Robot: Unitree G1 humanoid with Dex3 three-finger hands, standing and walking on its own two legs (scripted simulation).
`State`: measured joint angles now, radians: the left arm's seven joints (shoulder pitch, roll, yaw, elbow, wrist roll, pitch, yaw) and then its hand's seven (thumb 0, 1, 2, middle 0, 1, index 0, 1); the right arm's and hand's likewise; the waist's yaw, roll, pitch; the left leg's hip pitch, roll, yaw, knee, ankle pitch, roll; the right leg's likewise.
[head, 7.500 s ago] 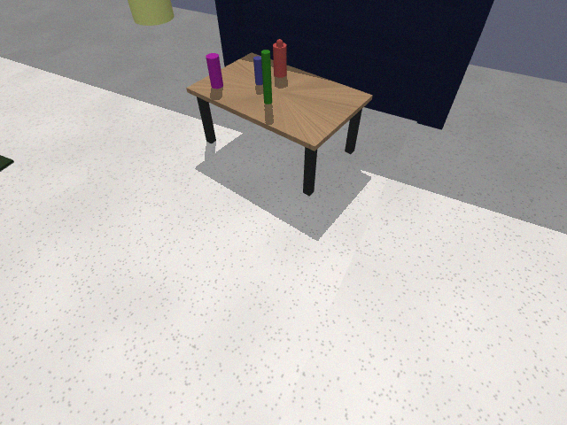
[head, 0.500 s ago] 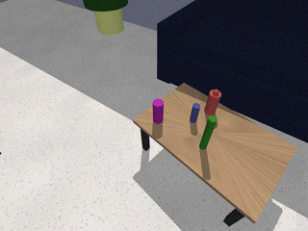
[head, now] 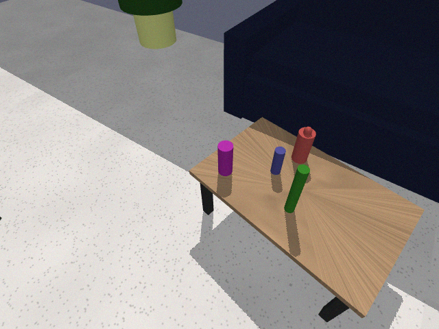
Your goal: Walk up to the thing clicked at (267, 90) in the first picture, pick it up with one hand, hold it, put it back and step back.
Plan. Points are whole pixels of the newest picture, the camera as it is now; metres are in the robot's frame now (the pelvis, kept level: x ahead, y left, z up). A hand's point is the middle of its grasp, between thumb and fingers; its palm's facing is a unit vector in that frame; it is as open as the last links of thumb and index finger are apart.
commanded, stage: stand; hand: left
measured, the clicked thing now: (295, 190) +0.61 -0.23 -0.31
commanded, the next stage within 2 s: walk up in 0.18 s
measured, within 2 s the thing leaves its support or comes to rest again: neither
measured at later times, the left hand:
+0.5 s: hand (127, 327) +0.15 +0.22 -0.16, palm faces -0.22 -0.88 -0.41, open 7.4 cm
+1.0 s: hand (181, 242) +0.35 +0.13 -0.18, palm faces -0.49 -0.77 -0.41, open 7.4 cm
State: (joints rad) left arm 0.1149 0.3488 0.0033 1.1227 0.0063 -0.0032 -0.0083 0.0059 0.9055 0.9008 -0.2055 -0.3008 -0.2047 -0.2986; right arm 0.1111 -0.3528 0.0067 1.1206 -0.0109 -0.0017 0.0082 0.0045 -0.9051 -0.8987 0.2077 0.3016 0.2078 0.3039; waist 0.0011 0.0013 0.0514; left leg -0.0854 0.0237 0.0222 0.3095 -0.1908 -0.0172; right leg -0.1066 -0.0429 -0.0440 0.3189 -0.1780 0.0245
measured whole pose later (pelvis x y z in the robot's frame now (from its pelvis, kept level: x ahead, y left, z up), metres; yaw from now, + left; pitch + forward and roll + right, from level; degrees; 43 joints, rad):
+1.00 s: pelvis +0.10 -0.05 -0.04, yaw -30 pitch -2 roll -1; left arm 0.18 0.45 0.07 0.78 0.00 0.03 0.02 0.01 0.91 0.90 -0.21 -0.30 -0.20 -0.30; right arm 0.22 -0.37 -0.05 0.78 -0.02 0.00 0.01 0.01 -0.90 -0.90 0.21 0.30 0.21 0.30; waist -0.02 -0.03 0.17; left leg -0.41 0.07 0.08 0.76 -0.32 0.02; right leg -0.51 0.06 0.10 1.18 -0.53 -0.01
